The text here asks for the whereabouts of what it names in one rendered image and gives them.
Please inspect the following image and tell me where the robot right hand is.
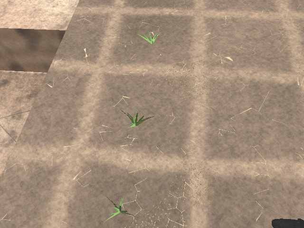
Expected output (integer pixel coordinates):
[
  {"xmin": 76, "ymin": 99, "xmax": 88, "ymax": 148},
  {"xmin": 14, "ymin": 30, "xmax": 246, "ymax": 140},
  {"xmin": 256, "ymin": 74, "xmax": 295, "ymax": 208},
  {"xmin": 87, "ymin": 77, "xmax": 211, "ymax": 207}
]
[{"xmin": 272, "ymin": 218, "xmax": 304, "ymax": 228}]

